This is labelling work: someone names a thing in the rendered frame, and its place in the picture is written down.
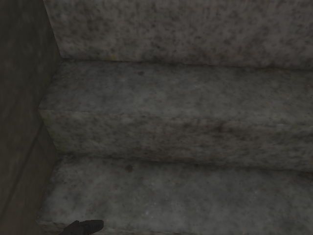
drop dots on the robot left hand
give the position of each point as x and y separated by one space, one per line
87 227

